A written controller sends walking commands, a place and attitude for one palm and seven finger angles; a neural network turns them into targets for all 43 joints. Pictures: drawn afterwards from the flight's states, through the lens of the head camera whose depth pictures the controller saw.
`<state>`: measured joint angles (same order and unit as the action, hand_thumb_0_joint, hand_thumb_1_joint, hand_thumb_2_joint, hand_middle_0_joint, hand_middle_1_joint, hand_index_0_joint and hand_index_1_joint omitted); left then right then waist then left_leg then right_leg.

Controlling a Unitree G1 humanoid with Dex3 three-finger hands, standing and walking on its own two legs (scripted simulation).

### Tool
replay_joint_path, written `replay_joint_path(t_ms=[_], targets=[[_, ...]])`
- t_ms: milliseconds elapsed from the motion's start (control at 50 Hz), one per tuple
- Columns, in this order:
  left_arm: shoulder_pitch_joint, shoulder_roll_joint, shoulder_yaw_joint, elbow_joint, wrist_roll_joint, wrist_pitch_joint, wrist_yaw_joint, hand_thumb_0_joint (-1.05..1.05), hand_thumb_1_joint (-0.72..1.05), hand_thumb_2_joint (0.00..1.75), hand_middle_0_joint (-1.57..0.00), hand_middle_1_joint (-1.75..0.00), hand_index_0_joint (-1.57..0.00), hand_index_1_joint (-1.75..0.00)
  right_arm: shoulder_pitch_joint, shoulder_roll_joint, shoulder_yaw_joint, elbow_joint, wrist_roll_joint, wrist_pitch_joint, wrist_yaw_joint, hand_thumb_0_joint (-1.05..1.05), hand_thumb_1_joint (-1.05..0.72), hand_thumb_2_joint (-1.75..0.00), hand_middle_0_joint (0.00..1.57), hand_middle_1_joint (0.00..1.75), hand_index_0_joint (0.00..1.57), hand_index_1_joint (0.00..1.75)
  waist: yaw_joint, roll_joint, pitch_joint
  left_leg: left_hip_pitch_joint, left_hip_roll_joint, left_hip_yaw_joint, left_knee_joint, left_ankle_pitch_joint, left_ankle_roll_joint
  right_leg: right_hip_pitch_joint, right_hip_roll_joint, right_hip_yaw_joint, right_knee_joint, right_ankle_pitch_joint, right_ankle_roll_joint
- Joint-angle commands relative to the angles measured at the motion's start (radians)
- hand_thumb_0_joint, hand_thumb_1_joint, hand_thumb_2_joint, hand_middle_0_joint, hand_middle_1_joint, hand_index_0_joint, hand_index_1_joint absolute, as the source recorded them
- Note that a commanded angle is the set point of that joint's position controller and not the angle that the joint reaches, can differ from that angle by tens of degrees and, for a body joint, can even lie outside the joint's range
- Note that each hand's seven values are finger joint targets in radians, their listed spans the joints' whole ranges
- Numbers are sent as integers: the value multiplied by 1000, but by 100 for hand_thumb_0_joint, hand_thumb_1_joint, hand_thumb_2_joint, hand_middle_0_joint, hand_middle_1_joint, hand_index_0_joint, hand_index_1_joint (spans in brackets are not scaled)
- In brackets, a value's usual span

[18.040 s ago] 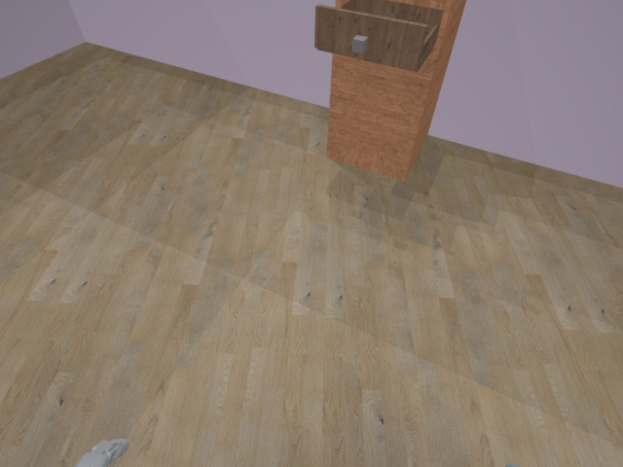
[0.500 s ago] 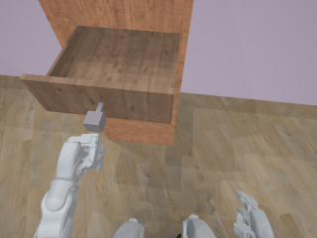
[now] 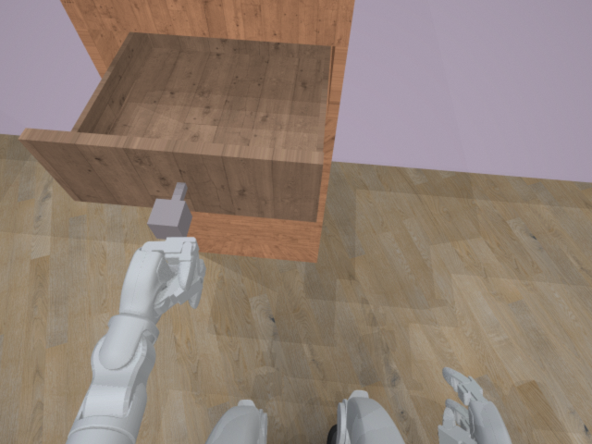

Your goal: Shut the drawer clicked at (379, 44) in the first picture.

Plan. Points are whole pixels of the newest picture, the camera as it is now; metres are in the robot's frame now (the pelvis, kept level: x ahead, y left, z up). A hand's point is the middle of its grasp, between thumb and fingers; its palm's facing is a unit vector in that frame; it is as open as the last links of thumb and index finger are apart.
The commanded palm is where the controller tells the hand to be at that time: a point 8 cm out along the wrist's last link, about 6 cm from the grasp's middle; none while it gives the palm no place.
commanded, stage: push the drawer shut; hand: left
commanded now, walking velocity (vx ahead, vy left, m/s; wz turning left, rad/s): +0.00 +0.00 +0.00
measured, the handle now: (174, 207) +0.41 +0.18 +0.05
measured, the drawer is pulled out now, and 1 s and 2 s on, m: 0.24 0.16 0.04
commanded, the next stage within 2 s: none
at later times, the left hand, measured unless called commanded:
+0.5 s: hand (194, 269) +0.33 +0.14 +0.03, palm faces -0.10 -0.99 -0.06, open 3.0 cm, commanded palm +0.34 +0.19 +0.04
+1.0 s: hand (206, 220) +0.40 +0.14 +0.03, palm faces -0.09 -0.99 -0.05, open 3.2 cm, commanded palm +0.40 +0.19 +0.04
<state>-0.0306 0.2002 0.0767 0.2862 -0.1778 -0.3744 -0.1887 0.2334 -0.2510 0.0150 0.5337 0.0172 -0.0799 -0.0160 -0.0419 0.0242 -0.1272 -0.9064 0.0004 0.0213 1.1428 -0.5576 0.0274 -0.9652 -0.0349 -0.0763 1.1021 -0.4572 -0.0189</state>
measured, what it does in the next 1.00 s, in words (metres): stands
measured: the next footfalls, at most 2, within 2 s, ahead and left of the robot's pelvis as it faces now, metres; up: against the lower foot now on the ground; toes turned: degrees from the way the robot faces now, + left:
none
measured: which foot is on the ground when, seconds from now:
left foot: down 0.00-1.00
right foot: down 0.00-1.00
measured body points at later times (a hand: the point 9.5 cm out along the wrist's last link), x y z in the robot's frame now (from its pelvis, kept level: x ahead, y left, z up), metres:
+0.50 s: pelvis +0.00 +0.00 +0.00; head +0.10 +0.00 +0.43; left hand +0.33 +0.20 +0.03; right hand +0.15 -0.24 -0.11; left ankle -0.01 +0.10 -0.65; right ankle +0.04 -0.11 -0.65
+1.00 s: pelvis -0.02 +0.00 -0.01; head +0.09 +0.01 +0.43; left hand +0.40 +0.19 +0.03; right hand +0.06 -0.26 -0.12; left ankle -0.01 +0.10 -0.65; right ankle +0.04 -0.11 -0.65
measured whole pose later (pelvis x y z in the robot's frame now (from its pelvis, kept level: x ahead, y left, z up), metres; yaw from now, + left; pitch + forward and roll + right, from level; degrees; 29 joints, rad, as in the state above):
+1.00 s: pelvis -0.02 +0.00 -0.01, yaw +0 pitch +20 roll -1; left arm -0.55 0.27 0.17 0.82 -0.14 -0.46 -0.16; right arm 0.28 -0.26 0.02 0.64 0.01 -0.06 -0.03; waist -0.09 0.02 -0.11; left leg -0.99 0.00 0.02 1.16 -0.52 0.03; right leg -1.04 -0.04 -0.08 1.11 -0.41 -0.02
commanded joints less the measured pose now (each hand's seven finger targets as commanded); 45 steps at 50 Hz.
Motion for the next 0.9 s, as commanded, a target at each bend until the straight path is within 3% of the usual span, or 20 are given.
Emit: replay_joint_path(t_ms=[0, 80, 140, 200, 280, 340, 380, 440, 460, 500, 540, 580, 640, 660, 720, 740, 760, 800, 880], targets=[[-151, 123, 83, -272, -19, -93, 22, 0, 90, 90, -140, -160, -140, -160, 2, -128, -58, -141, 4, -46, -9, 0, -90, -90, 20, 30, 20, 30, 11, 5, -382, 151, -3, -50, -183, 343, -14, 327, 20, 44, -123, 250, -8], [-94, 100, 64, -213, -10, -91, 20, 0, 90, 90, -140, -160, -140, -160, 12, -129, -60, -136, 1, -37, 1, 0, -90, -90, 20, 30, 20, 30, 3, -18, -333, 124, -2, -47, -179, 353, -16, 319, 22, 40, -122, 271, -7], [-199, 88, 26, -171, 1, -79, 6, 0, 90, 90, -140, -160, -140, -160, 18, -141, -59, -126, 4, -29, -2, 0, -90, -90, 20, 30, 20, 30, -36, -38, -278, 100, 1, -53, -169, 303, -11, 261, 23, 38, -126, 224, -5], [-270, 112, 47, -173, -2, -79, -3, 0, 90, 90, -140, -160, -140, -160, 18, -144, -63, -119, 7, -28, -9, 0, -90, -90, 20, 30, 20, 30, -33, 1, -313, 124, 0, -52, -166, 293, -13, 255, 21, 44, -130, 210, -7], [-336, 89, 24, -213, -8, -90, 5, 0, 90, 90, -140, -160, -140, -160, 32, -138, -65, -106, 2, -35, -12, 0, -90, -90, 20, 30, 20, 30, -34, 37, -397, 208, 7, -69, -156, 417, -21, 253, 19, 35, -106, 284, -7], [-376, 93, 22, -176, -6, -87, 17, 0, 90, 90, -140, -160, -140, -160, 36, -143, -63, -88, 3, -36, -14, 0, -90, -90, 20, 30, 20, 30, -50, 3, -379, 186, 8, -74, -147, 392, -18, 233, 22, 31, -106, 264, -5], [-460, 76, 1, -150, 0, -92, 23, 0, 90, 90, -140, -160, -140, -160, 30, -141, -60, -76, 3, -36, -17, 0, -90, -90, 20, 30, 20, 30, -63, -14, -358, 161, 4, -75, -149, 323, -15, 218, 20, 35, -115, 216, -2], [-579, 104, 8, -113, 8, -98, 30, 0, 90, 90, -140, -160, -140, -160, 29, -148, -56, -58, 5, -38, -27, 0, -90, -90, 20, 30, 20, 30, -83, -18, -334, 132, 1, -75, -146, 255, -7, 195, 21, 39, -123, 158, -3], [-595, 123, 31, -101, 11, -100, 31, 0, 90, 90, -140, -160, -140, -160, 30, -149, -57, -53, 6, -38, -28, 0, -90, -90, 20, 30, 20, 30, -73, -8, -355, 145, 1, -78, -150, 245, -10, 191, 22, 41, -125, 144, -4], [-624, 106, 15, -72, 7, -98, 28, 0, 90, 90, -140, -160, -140, -160, 25, -144, -53, -49, 8, -38, -30, 0, -90, -90, 20, 30, 20, 30, -75, 17, -366, 149, -4, -74, -155, 225, -10, 195, 20, 45, -134, 128, -4], [-672, 146, 47, -36, 3, -94, 28, 0, 90, 90, -140, -160, -140, -160, 30, -152, -50, -40, 10, -38, -35, 0, -90, -90, 20, 30, 20, 30, -74, 3, -367, 134, -5, -77, -159, 209, -9, 202, 22, 45, -135, 114, -7], [-695, 129, 41, -13, -2, -89, 26, 0, 90, 90, -140, -160, -140, -160, 31, -146, -49, -38, 11, -39, -34, 0, -90, -90, 20, 30, 20, 30, -71, 21, -390, 148, -7, -75, -164, 214, -11, 210, 21, 47, -140, 119, -6], [-775, 168, 68, 60, 0, -90, 29, 0, 90, 90, -140, -160, -140, -160, 40, -151, -43, -25, 11, -37, -38, 0, -90, -90, 20, 30, 20, 30, -83, 8, -371, 115, -9, -76, -169, 168, -9, 201, 23, 49, -146, 80, -5], [-807, 154, 55, 62, 3, -95, 29, 0, 90, 90, -140, -160, -140, -160, 40, -147, -42, -24, 11, -37, -36, 0, -90, -90, 20, 30, 20, 30, -86, 30, -377, 119, -10, -74, -170, 159, -10, 194, 23, 52, -147, 74, -4], [-851, 146, 58, 124, 4, -107, 36, 0, 90, 90, -140, -160, -140, -160, 50, -149, -44, -17, 8, -38, -32, 0, -90, -90, 20, 30, 20, 30, -89, 20, -374, 120, -10, -76, -174, 144, -11, 180, 24, 52, -152, 61, -5], [-867, 170, 72, 157, 9, -110, 37, 0, 90, 90, -140, -160, -140, -160, 59, -154, -43, -14, 8, -36, -33, 0, -90, -90, 20, 30, 20, 30, -97, 0, -368, 103, -9, -77, -172, 135, -7, 179, 26, 52, -151, 54, -4], [-905, 190, 88, 165, 14, -117, 39, 0, 90, 90, -140, -160, -140, -160, 63, -154, -42, -10, 5, -33, -32, 0, -90, -90, 20, 30, 20, 30, -93, 17, -378, 98, -11, -74, -172, 141, -9, 189, 26, 56, -149, 61, -6], [-931, 181, 85, 202, 19, -129, 40, 0, 90, 90, -140, -160, -140, -160, 71, -153, -44, -7, 4, -31, -28, 0, -90, -90, 20, 30, 20, 30, -96, 19, -388, 102, -12, -71, -172, 138, -8, 186, 25, 59, -152, 56, -5], [-971, 227, 131, 251, 24, -149, 39, 0, 90, 90, -140, -160, -140, -160, 96, -161, -48, 0, -3, -21, -22, 0, -90, -90, 20, 30, 20, 30, -89, 23, -433, 106, -12, -68, -168, 172, -8, 209, 27, 63, -146, 85, -6]])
